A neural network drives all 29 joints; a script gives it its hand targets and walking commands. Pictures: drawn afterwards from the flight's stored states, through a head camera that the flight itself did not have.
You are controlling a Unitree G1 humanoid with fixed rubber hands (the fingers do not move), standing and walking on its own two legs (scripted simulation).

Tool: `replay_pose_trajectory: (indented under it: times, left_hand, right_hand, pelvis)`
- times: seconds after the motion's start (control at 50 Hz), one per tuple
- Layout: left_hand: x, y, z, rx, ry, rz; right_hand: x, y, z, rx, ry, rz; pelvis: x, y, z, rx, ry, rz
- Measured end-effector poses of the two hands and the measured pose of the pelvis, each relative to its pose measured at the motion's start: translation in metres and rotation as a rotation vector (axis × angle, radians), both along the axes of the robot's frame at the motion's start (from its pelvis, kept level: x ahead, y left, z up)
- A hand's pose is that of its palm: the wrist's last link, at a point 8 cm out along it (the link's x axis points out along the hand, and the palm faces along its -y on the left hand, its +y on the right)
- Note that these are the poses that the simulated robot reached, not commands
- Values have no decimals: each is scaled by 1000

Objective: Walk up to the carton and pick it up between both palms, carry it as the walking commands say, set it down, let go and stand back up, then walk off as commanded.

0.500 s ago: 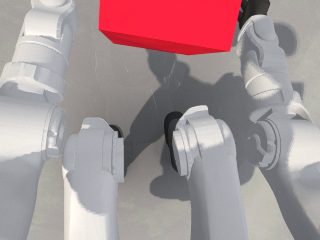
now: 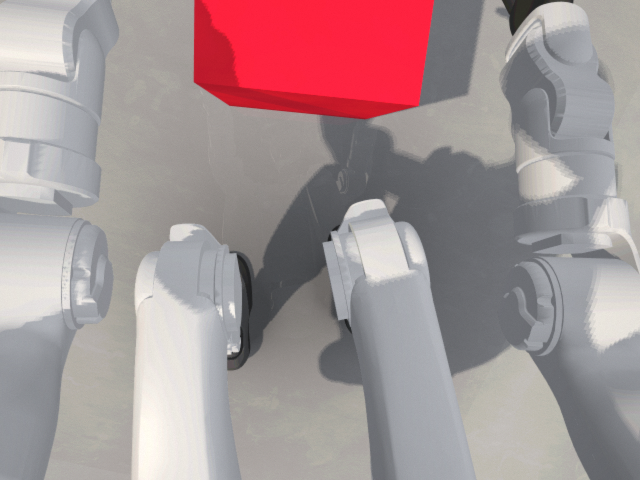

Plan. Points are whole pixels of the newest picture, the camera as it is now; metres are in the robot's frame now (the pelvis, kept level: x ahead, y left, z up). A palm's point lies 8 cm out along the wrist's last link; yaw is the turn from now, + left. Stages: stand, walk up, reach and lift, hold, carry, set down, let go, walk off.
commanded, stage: set down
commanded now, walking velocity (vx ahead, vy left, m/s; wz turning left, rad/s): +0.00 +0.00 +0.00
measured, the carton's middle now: (309, 16) +0.55 -0.07 -0.29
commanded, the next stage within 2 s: let go in 0.96 s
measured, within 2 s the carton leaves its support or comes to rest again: neither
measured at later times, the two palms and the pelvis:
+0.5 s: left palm out of the picture +0.59 +0.12 +0.00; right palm out of the picture +0.50 -0.26 +0.00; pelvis -0.01 +0.00 +0.12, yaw +0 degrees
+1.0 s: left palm out of the picture +0.59 +0.13 +0.14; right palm out of the picture +0.50 -0.26 +0.13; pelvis +0.01 +0.00 +0.24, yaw +0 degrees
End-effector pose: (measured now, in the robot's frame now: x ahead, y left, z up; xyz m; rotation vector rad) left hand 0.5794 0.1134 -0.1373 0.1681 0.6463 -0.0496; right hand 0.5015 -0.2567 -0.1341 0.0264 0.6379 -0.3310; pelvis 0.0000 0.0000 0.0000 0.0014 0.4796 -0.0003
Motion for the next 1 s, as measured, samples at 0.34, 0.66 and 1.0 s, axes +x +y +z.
replay_pose_trajectory:
  times: [0.34, 0.66, 1.0]
  left_hand:
    - [5, 3, 90, -16, 5, 6]
    - [13, 7, 185, -17, 5, -14]
    - [11, 19, 275, -11, 11, -21]
  right_hand:
    - [1, -3, 91, 3, -5, -1]
    - [3, -9, 183, 10, -4, -5]
    - [-5, -5, 267, 0, 15, 4]
  pelvis:
    - [-9, -1, 79, 8, 16, -6]
    - [0, -3, 162, 7, -5, -7]
    - [9, 2, 242, -11, -67, 1]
